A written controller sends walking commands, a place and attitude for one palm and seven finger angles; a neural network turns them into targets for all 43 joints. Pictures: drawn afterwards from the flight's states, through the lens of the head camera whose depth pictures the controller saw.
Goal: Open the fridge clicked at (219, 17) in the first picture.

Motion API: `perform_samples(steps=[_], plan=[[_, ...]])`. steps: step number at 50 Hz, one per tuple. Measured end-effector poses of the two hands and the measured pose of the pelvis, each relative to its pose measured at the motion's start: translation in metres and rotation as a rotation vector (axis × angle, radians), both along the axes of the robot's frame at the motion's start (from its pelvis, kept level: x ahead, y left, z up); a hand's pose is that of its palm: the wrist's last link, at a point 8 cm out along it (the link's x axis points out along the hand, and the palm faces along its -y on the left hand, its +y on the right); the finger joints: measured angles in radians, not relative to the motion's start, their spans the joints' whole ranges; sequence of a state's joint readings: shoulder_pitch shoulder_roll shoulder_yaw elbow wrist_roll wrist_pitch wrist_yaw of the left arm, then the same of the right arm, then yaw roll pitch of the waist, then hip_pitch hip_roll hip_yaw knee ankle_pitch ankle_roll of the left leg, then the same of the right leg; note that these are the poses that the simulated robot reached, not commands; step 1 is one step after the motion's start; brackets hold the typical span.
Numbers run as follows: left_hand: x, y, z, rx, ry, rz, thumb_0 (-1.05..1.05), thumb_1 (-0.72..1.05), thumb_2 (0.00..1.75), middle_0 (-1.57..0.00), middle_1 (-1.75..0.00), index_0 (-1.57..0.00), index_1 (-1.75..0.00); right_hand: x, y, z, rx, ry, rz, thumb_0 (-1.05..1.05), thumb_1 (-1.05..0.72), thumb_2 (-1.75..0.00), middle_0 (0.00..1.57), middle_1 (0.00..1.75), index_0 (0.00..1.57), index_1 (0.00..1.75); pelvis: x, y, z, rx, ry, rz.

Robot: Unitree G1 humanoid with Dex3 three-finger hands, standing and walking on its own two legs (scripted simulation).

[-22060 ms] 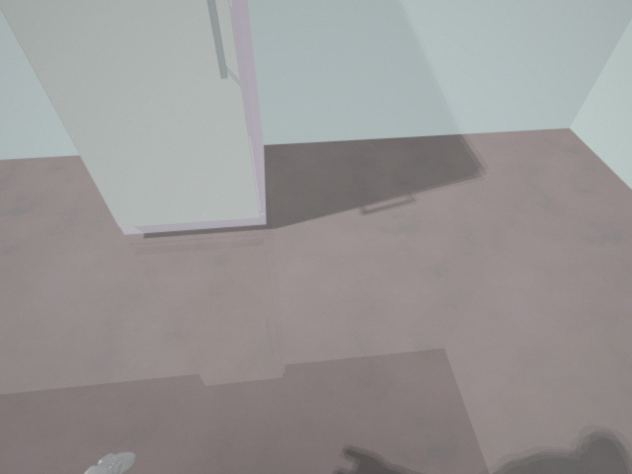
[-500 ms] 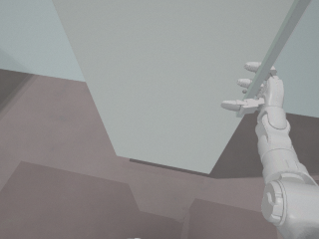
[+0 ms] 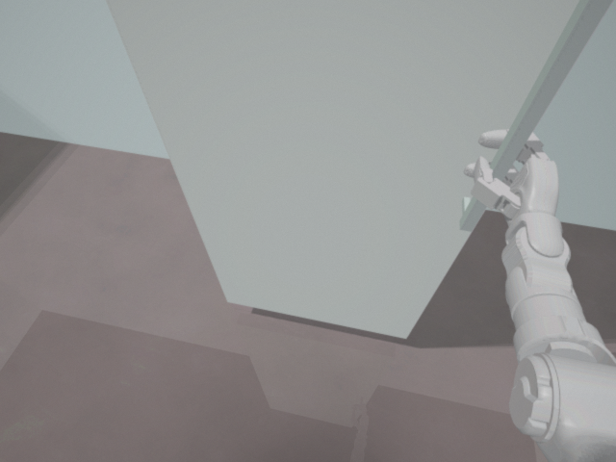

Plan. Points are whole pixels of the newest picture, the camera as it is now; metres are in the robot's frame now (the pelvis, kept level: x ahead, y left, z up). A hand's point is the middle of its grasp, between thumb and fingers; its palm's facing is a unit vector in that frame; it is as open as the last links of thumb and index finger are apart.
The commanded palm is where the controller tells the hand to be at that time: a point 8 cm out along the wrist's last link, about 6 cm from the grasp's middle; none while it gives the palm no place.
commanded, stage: grip the handle and tug to test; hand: right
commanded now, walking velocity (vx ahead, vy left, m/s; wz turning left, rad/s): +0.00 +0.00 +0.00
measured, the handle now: (517, 122) +0.52 -0.17 +0.18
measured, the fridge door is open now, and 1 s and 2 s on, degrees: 0 0 13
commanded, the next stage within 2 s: pull the door a little, standing still in 0.72 s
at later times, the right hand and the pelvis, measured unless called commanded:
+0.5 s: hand (480, 183) +0.47 -0.14 +0.11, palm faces +0.06 +1.00 +0.01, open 5.2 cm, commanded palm +0.42 -0.20 +0.12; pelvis +0.01 +0.00 +0.00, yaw +1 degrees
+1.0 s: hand (481, 188) +0.46 -0.14 +0.12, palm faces +0.06 +1.00 +0.01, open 5.6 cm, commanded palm +0.41 -0.19 +0.12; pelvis +0.04 -0.01 +0.01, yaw +0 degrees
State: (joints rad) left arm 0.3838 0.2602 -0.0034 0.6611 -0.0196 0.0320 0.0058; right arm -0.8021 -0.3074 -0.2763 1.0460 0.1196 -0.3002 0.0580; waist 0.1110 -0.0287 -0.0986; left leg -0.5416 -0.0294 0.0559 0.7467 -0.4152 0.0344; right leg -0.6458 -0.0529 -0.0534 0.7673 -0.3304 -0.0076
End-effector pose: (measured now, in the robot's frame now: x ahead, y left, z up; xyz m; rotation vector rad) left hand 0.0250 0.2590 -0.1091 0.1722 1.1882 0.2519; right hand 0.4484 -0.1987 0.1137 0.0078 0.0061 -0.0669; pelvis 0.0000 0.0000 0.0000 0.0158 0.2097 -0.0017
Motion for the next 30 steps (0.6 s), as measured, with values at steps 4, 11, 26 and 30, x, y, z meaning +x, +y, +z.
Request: perform_samples(steps=[4,11,26,30], plan=[[0.006,0.000,0.001,0.001,-0.015,-0.004,0.00,0.91,0.90,-0.20,-0.30,-0.20,-0.30,-0.001,0.002,0.000,-0.007,-0.003,0.017,0.01,-0.78,-0.84,0.43,1.39,0.43,1.39,0.000,0.000,0.000,0.001,-0.003,-0.001],[0.013,-0.002,0.003,0.003,-0.034,-0.006,0.00,0.91,0.90,-0.20,-0.30,-0.20,-0.30,-0.001,0.002,0.000,0.001,-0.001,0.016,0.01,-0.77,-0.83,0.42,1.40,0.43,1.40,0.001,-0.001,0.001,0.000,-0.005,0.002],[0.013,-0.006,0.004,-0.012,-0.039,0.017,0.00,0.91,0.90,-0.20,-0.30,-0.20,-0.30,-0.003,0.003,0.000,0.005,-0.007,0.012,0.02,-0.79,-0.81,0.39,1.40,0.41,1.40,0.008,-0.004,0.003,-0.002,-0.009,0.020],[0.017,-0.006,0.005,-0.016,-0.047,0.022,0.00,0.91,0.90,-0.20,-0.30,-0.20,-0.30,-0.005,0.002,0.000,0.006,-0.011,0.013,0.02,-0.79,-0.80,0.38,1.40,0.40,1.40,0.012,-0.005,0.004,-0.004,-0.012,0.025]])
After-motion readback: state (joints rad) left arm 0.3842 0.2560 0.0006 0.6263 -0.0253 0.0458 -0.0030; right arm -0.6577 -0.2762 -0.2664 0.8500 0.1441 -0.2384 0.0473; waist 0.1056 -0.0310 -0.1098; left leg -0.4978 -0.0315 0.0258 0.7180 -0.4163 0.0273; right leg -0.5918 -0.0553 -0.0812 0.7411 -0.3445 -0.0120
